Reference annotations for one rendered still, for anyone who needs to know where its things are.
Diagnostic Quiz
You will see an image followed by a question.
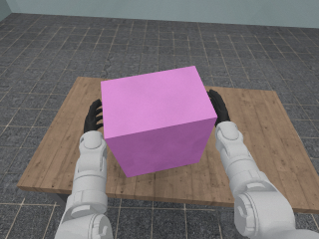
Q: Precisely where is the robot right forearm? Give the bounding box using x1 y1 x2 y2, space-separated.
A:
214 120 296 228

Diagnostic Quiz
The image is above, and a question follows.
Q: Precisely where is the right robot upper arm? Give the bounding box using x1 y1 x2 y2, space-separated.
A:
234 191 319 239

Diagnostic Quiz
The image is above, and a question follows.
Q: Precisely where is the robot right hand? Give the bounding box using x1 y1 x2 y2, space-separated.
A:
206 89 230 127

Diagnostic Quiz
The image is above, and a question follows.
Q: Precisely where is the robot left hand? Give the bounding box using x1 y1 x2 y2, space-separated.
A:
84 99 104 133

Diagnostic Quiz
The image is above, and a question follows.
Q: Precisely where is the carton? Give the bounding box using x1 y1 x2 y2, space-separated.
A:
101 66 218 177

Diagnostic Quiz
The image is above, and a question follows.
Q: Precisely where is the table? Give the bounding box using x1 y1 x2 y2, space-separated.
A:
16 77 319 238

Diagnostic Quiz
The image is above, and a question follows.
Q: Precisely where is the robot left forearm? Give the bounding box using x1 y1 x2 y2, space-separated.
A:
54 130 108 239

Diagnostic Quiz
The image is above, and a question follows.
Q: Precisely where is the left robot upper arm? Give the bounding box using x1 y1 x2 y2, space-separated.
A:
55 213 114 239

